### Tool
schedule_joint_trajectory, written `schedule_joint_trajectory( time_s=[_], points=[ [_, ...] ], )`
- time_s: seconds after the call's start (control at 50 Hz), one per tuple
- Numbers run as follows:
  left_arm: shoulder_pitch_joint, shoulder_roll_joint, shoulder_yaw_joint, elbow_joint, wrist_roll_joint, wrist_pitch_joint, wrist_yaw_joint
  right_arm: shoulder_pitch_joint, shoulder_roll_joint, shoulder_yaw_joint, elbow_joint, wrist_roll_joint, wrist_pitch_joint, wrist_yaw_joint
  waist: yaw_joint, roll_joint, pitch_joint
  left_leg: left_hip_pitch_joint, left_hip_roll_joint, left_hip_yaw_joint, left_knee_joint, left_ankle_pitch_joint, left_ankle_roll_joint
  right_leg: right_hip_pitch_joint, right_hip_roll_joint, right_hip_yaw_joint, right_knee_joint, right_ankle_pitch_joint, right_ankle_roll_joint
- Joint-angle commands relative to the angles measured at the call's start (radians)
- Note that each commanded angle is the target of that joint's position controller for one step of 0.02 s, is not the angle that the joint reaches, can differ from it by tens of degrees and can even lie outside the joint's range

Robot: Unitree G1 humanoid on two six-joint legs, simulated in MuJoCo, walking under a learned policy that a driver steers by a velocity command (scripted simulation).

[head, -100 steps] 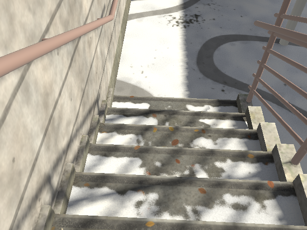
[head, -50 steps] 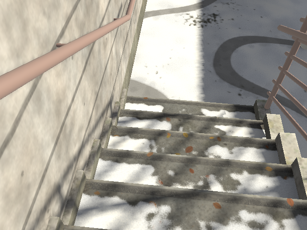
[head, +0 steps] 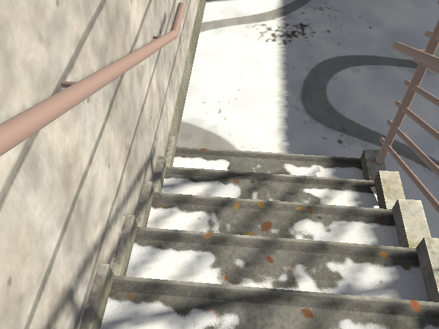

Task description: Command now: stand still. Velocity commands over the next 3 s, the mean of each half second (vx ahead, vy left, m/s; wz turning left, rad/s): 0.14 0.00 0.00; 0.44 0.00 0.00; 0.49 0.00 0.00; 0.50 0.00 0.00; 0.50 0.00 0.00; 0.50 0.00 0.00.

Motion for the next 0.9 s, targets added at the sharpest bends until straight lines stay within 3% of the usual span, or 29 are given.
schedule_joint_trajectory(
  time_s=[0.02, 0.22, 0.26, 0.28, 0.3, 0.32, 0.36, 0.42, 0.44, 0.46, 0.48, 0.5, 0.52, 0.54, 0.56, 0.58, 0.6, 0.62, 0.64, 0.66, 0.68, 0.72, 0.76, 0.8, 0.82, 0.84, 0.86, 0.88, 0.9],
  points=[
    [0.023, 0.103, 0.022, -0.041, 0.004, -0.003, 0.001, 0.096, -0.098, -0.016, -0.011, 0.000, -0.009, 0.004, 0.006, -0.021, -0.040, -0.130, -0.030, 0.060, -0.077, 0.282, 0.009, 0.195, -0.048, 0.065, -0.090, 0.363, 0.001],
    [0.020, 0.115, 0.031, -0.049, 0.013, 0.006, 0.011, 0.150, -0.130, -0.016, 0.033, -0.009, -0.027, 0.006, 0.011, 0.015, -0.008, -0.135, -0.018, 0.045, -0.149, 0.151, 0.036, 0.179, -0.009, 0.027, -0.109, 0.120, -0.011],
    [0.003, 0.157, 0.056, -0.073, 0.041, 0.005, 0.035, 0.200, -0.223, -0.056, 0.038, -0.049, -0.028, -0.015, -0.020, 0.072, 0.081, -0.166, 0.047, -0.060, -0.257, -0.277, 0.162, 0.039, 0.028, 0.009, -0.023, -0.276, -0.047],
    [0.008, 0.119, 0.051, -0.072, 0.052, 0.003, 0.051, 0.280, -0.238, -0.073, 0.049, -0.063, -0.033, -0.022, -0.054, 0.120, 0.116, -0.133, 0.125, -0.171, -0.313, -0.416, 0.250, -0.080, 0.035, 0.012, 0.118, -0.323, -0.057],
    [0.013, 0.038, 0.028, -0.081, 0.083, 0.001, 0.063, 0.315, -0.187, -0.062, 0.054, -0.080, -0.048, -0.038, -0.079, 0.181, 0.139, -0.104, 0.255, -0.307, -0.378, -0.447, 0.327, -0.165, 0.012, -0.001, 0.312, -0.244, -0.050],
    [-0.030, 0.004, 0.018, -0.114, 0.095, 0.003, 0.076, 0.320, -0.097, -0.031, 0.045, -0.085, -0.065, -0.058, -0.103, 0.151, 0.145, -0.053, 0.335, -0.381, -0.428, -0.383, 0.349, -0.265, -0.039, 0.068, 0.433, -0.258, -0.061],
    [-0.042, -0.015, 0.009, -0.173, 0.080, -0.006, 0.093, 0.205, -0.056, -0.006, 0.003, -0.073, -0.088, -0.089, -0.060, 0.077, 0.108, 0.011, 0.306, -0.328, -0.373, -0.195, 0.315, -0.290, -0.091, 0.110, 0.505, -0.200, -0.078],
    [0.010, 0.005, 0.021, -0.181, 0.097, -0.022, 0.062, 0.161, -0.095, -0.004, -0.010, -0.060, -0.081, -0.112, -0.029, 0.044, 0.077, -0.096, 0.147, -0.089, -0.201, -0.112, 0.239, -0.079, -0.037, -0.047, 0.342, -0.066, -0.074],
    [0.083, 0.012, 0.027, -0.164, 0.098, -0.024, 0.050, 0.134, -0.115, -0.005, -0.019, -0.069, -0.076, -0.108, 0.019, 0.039, 0.069, -0.204, 0.095, -0.025, -0.091, -0.096, 0.218, 0.076, 0.006, -0.106, 0.266, -0.030, -0.076],
    [0.301, 0.043, 0.043, -0.096, 0.094, -0.032, 0.045, 0.079, -0.173, -0.021, -0.043, -0.074, -0.068, -0.094, 0.119, -0.019, 0.042, -0.321, 0.032, 0.047, 0.125, -0.068, 0.234, 0.268, 0.075, -0.195, 0.149, 0.047, -0.068],
    [0.553, 0.084, 0.062, -0.016, 0.106, -0.048, 0.056, 0.034, -0.228, -0.041, -0.058, -0.099, -0.069, -0.057, 0.230, -0.100, -0.003, -0.482, -0.023, 0.075, 0.438, 0.056, 0.222, 0.491, 0.059, -0.119, 0.076, 0.069, -0.074],
    [0.773, 0.213, 0.068, 0.038, 0.117, -0.059, 0.066, -0.043, -0.119, -0.029, -0.115, -0.103, -0.071, -0.020, 0.271, -0.271, -0.084, -0.623, -0.190, 0.010, 0.863, -0.279, 0.169, 0.606, -0.179, 0.356, -0.074, 0.347, -0.225],
    [0.859, 0.240, 0.050, 0.044, 0.115, -0.088, 0.033, -0.107, 0.037, 0.016, -0.195, -0.051, -0.101, -0.009, 0.256, -0.152, 0.027, -0.902, -0.248, -0.285, 0.858, -0.217, 0.190, 0.633, -0.419, 0.678, -0.131, 0.466, -0.372],
    [0.703, 0.202, 0.034, 0.049, 0.108, -0.103, 0.011, -0.227, 0.018, 0.026, -0.250, -0.031, -0.104, -0.009, 0.186, -0.104, 0.235, -1.187, -0.120, -0.372, 0.837, -0.096, 0.177, 0.502, -0.554, 0.820, -0.170, 0.200, -0.414],
    [0.550, 0.134, 0.012, 0.024, 0.092, -0.092, 0.003, -0.210, -0.073, 0.000, -0.209, -0.042, -0.096, -0.034, 0.120, 0.010, 0.186, -1.150, -0.064, -0.346, 0.842, 0.011, 0.151, 0.422, -0.509, 0.764, -0.133, 0.083, -0.389],
    [0.418, 0.065, -0.010, 0.003, 0.095, -0.078, 0.000, -0.117, -0.068, 0.008, -0.179, -0.067, -0.083, -0.046, 0.042, 0.001, 0.114, -1.085, -0.041, -0.295, 0.820, 0.097, 0.133, 0.304, -0.447, 0.600, -0.081, 0.080, -0.362],
    [0.281, -0.066, -0.056, -0.044, 0.127, -0.057, 0.015, 0.008, -0.009, 0.045, -0.127, -0.114, -0.058, -0.042, -0.030, 0.026, 0.096, -0.915, 0.013, -0.314, 0.663, 0.325, 0.144, 0.095, -0.356, 0.449, -0.061, 0.090, -0.295],
    [0.202, -0.101, -0.075, -0.087, 0.127, -0.049, 0.029, 0.063, 0.008, 0.052, -0.100, -0.144, -0.038, -0.035, -0.064, -0.027, 0.091, -0.684, -0.003, -0.226, 0.584, 0.450, 0.145, -0.149, -0.261, 0.330, -0.050, 0.039, -0.264],
    [0.149, -0.148, -0.098, -0.125, 0.123, -0.067, 0.070, 0.075, -0.003, 0.060, -0.097, -0.158, -0.041, -0.023, -0.056, -0.049, 0.072, -0.484, -0.013, -0.161, 0.375, 0.794, 0.130, -0.312, -0.125, 0.152, 0.017, -0.029, -0.203],
    [0.173, -0.057, -0.089, -0.111, 0.130, -0.081, 0.083, 0.085, 0.040, 0.072, -0.098, -0.136, -0.039, -0.007, -0.064, -0.021, 0.014, -0.131, -0.055, -0.085, 0.241, 1.032, 0.107, -0.528, -0.045, 0.026, 0.066, -0.141, -0.152],
    [0.219, 0.040, -0.076, -0.087, 0.142, -0.091, 0.082, 0.042, 0.025, 0.072, -0.109, -0.105, -0.024, 0.010, -0.049, -0.044, 0.030, 0.023, -0.082, -0.040, 0.207, 1.001, 0.057, -0.620, -0.050, 0.003, 0.058, -0.253, -0.137],
    [0.358, 0.117, -0.061, -0.027, 0.102, -0.102, 0.065, -0.122, -0.063, 0.060, -0.162, -0.081, -0.017, 0.021, -0.001, -0.037, 0.101, -0.092, -0.070, -0.067, 0.100, 0.800, 0.034, -0.450, -0.148, 0.139, 0.095, -0.264, -0.175],
    [0.445, 0.119, -0.064, 0.014, 0.100, -0.084, 0.051, -0.231, -0.073, 0.071, -0.197, -0.105, -0.011, 0.019, 0.065, -0.055, 0.132, -0.197, -0.047, -0.091, -0.078, 0.717, 0.074, -0.223, -0.204, 0.239, 0.173, -0.258, -0.199],
    [0.452, 0.116, -0.056, 0.012, 0.093, -0.053, 0.057, -0.208, -0.094, 0.071, -0.181, -0.103, -0.027, 0.001, 0.093, -0.054, 0.126, -0.190, -0.036, -0.087, -0.236, 0.666, 0.104, -0.024, -0.206, 0.305, 0.278, -0.172, -0.189],
    [0.407, 0.126, -0.059, -0.004, 0.106, -0.033, 0.044, -0.061, -0.115, 0.059, -0.144, -0.090, -0.033, -0.010, 0.026, -0.033, 0.128, -0.038, -0.044, -0.069, -0.300, 0.646, 0.106, -0.052, -0.199, 0.297, 0.405, -0.123, -0.175],
    [0.364, 0.156, -0.053, -0.012, 0.132, -0.014, 0.011, 0.178, -0.170, 0.022, -0.072, -0.077, -0.039, -0.014, -0.084, -0.005, 0.076, 0.206, -0.062, -0.031, -0.328, 0.649, 0.120, -0.115, -0.187, 0.278, 0.591, -0.015, -0.152],
    [0.428, 0.136, -0.050, 0.013, 0.150, -0.005, -0.026, 0.385, -0.240, -0.020, -0.022, -0.097, -0.038, -0.009, -0.151, 0.121, -0.063, 0.497, -0.004, -0.065, -0.188, 0.770, 0.236, -0.239, -0.055, 0.191, 1.022, 0.019, -0.082],
    [0.665, -0.014, -0.069, 0.050, 0.109, 0.001, -0.043, 0.446, -0.260, -0.025, -0.002, -0.101, -0.034, 0.004, -0.029, 0.261, -0.356, 0.840, 0.158, -0.274, 0.116, 1.198, 0.435, -0.475, 0.016, 0.131, 1.398, -0.451, -0.003],
    [0.452, 0.027, -0.073, -0.069, 0.091, -0.018, -0.042, 0.421, -0.245, -0.024, -0.015, -0.097, -0.046, 0.014, -0.108, 0.142, -0.240, 0.799, 0.185, -0.529, -0.042, 0.800, 0.486, -0.784, 0.036, 0.101, 1.456, -0.403, 0.003]
  ],
)
Next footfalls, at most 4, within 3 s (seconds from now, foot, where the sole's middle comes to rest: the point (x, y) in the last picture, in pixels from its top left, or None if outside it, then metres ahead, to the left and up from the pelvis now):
0.84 left None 0.33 0.09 -0.93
1.34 right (266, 324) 0.61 -0.15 -1.09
1.90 left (211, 259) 0.95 0.06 -1.26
2.36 right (261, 222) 1.26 -0.20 -1.42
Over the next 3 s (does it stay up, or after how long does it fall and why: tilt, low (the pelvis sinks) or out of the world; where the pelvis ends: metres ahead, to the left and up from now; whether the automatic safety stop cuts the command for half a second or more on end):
stays up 1.48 -0.06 -0.80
